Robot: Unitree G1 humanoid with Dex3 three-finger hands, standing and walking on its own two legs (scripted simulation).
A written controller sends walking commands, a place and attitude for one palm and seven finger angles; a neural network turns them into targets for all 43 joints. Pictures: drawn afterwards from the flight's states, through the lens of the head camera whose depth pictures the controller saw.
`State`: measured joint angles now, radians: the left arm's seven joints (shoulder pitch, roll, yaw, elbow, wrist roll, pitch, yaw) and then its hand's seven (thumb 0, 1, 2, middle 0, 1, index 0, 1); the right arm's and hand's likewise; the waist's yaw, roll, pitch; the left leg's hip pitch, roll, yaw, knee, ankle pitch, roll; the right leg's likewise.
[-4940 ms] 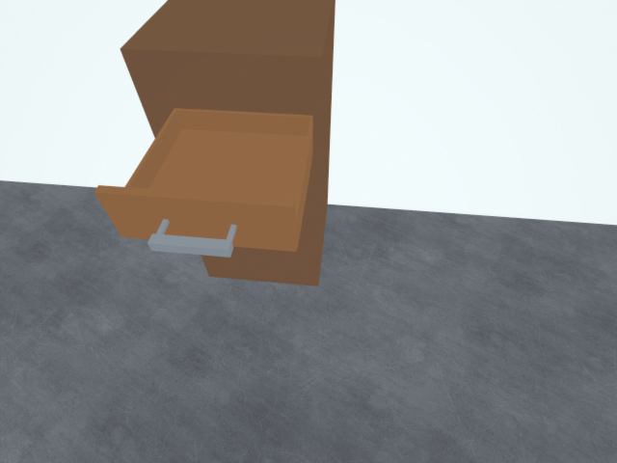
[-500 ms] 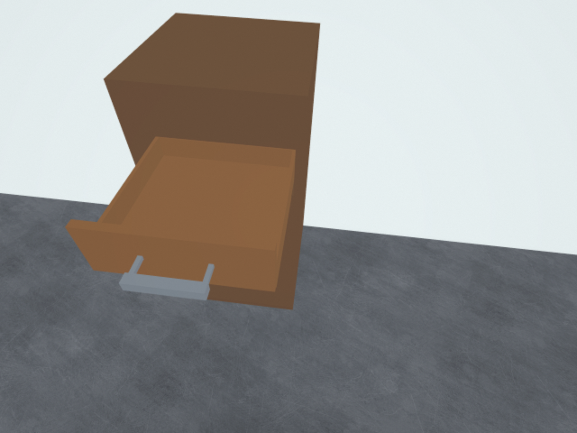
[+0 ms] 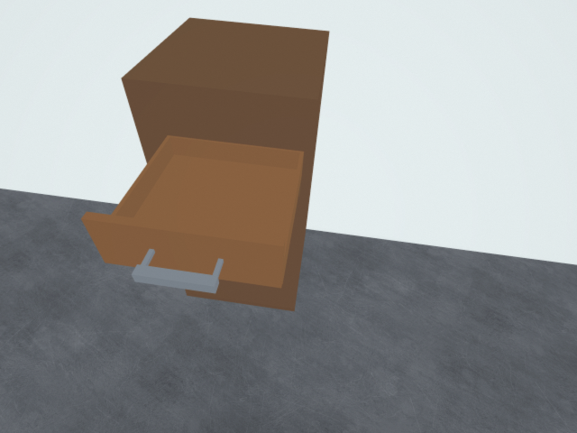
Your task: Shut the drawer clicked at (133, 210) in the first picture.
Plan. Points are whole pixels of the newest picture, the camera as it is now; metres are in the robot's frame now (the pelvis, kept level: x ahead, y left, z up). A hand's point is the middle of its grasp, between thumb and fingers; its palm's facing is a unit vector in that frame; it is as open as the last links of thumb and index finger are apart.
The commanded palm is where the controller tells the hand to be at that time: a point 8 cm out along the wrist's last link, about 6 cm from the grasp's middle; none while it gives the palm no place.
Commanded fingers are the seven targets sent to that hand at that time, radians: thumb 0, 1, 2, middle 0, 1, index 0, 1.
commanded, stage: look again from close up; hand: left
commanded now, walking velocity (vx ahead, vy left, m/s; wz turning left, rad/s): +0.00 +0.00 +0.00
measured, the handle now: (180, 269) +0.42 +0.23 -0.08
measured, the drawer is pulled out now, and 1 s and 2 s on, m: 0.30 0.30 0.30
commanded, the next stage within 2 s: shuffle to correct the standing spot in 0.30 s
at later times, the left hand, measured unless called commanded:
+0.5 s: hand out of the picture -0.07 +0.16 -0.18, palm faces +0.09 -0.99 -0.14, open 7.4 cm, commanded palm none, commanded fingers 0.00 0.90 0.90 -0.20 -0.30 -0.20 -0.30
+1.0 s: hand out of the picture -0.04 +0.20 -0.16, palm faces -0.01 -0.98 -0.20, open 7.4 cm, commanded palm none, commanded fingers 0.00 0.90 0.90 -0.20 -0.30 -0.20 -0.30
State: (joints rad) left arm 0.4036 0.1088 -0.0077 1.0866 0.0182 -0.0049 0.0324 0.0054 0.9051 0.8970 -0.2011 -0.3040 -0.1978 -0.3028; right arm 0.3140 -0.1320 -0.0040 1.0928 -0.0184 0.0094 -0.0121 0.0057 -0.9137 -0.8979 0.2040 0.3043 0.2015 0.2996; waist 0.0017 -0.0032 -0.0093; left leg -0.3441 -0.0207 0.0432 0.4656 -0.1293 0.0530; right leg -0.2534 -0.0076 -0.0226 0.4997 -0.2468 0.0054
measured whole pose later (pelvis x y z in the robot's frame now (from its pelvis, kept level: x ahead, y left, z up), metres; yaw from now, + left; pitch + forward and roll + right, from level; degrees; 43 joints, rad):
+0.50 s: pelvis -0.03 +0.01 +0.00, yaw +1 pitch -2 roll -2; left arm 0.40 0.12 0.04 1.08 0.03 0.03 0.03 0.00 0.90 0.90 -0.20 -0.30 -0.20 -0.30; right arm 0.32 -0.13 -0.03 1.09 -0.03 0.05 -0.01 0.00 -0.91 -0.90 0.20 0.30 0.20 0.30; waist -0.01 -0.01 -0.02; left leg -0.45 -0.03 0.03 0.68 -0.32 0.01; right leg -0.30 -0.01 -0.03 0.51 -0.29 0.00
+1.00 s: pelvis -0.06 +0.02 +0.01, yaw -5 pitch -1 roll +0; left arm 0.37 0.13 0.04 1.04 0.02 -0.01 0.03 0.00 0.91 0.90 -0.20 -0.30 -0.20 -0.30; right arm 0.38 -0.14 -0.04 1.07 -0.03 0.02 0.01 0.00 -0.90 -0.90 0.20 0.30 0.20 0.30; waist -0.01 0.02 -0.05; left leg -0.47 -0.02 0.09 0.81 -0.29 0.03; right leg -0.13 0.00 -0.10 0.40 -0.25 -0.06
